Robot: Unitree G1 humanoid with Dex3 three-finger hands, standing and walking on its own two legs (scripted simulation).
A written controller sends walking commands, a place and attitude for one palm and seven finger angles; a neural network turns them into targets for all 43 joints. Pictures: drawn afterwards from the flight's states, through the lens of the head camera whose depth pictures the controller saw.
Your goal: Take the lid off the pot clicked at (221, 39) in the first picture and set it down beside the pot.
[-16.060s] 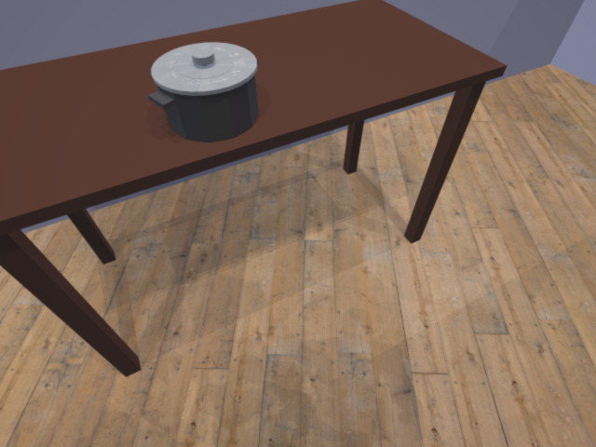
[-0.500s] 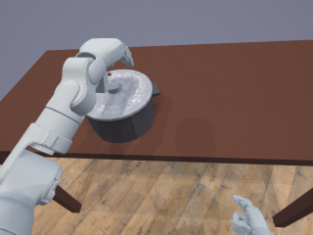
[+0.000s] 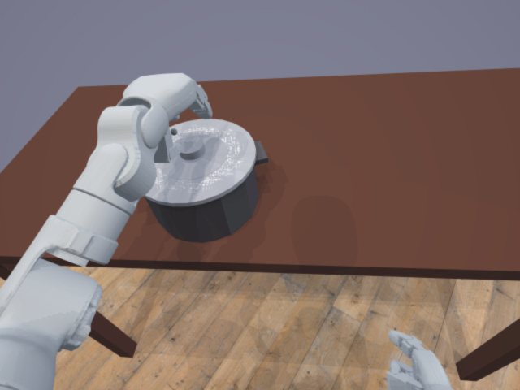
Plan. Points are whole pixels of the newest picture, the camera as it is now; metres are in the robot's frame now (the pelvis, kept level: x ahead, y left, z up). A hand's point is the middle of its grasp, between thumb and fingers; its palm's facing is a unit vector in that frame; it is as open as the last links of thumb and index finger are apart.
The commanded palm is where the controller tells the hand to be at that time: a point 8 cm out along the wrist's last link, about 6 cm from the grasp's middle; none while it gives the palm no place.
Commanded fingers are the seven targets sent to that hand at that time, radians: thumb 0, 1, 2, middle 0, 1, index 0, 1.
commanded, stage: move the open hand above the knob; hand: left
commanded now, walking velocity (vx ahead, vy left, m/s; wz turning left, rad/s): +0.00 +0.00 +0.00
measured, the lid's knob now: (191, 148) +0.46 +0.13 +0.15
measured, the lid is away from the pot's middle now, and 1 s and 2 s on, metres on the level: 0.00 0.00 0.00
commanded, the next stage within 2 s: lower the open fingers around the knob in 0.02 s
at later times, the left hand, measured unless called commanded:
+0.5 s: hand (187, 126) +0.44 +0.12 +0.20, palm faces -0.17 -0.05 -0.98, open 9.9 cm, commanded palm +0.40 +0.13 +0.26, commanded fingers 0.00 -0.36 1.63 -0.87 -0.08 -0.87 -0.08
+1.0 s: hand (187, 153) +0.42 +0.13 +0.17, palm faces -0.21 -0.06 -0.98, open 9.9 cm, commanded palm +0.39 +0.14 +0.23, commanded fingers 0.00 -0.36 1.63 -0.87 -0.08 -0.87 -0.08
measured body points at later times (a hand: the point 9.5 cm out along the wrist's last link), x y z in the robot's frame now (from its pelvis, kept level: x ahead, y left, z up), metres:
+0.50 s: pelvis +0.00 +0.00 +0.00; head +0.02 -0.04 +0.45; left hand +0.44 +0.12 +0.26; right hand +0.17 -0.24 -0.12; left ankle +0.03 +0.09 -0.74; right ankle -0.02 -0.12 -0.74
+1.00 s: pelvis +0.00 -0.01 +0.00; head +0.01 -0.05 +0.45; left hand +0.43 +0.13 +0.22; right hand +0.19 -0.24 -0.11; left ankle +0.03 +0.09 -0.74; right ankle -0.02 -0.12 -0.74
